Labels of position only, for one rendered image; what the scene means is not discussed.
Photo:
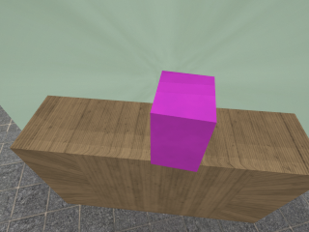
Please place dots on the carton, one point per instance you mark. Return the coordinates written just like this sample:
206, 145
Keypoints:
182, 119

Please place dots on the pedestal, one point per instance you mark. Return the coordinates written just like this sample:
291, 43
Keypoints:
96, 152

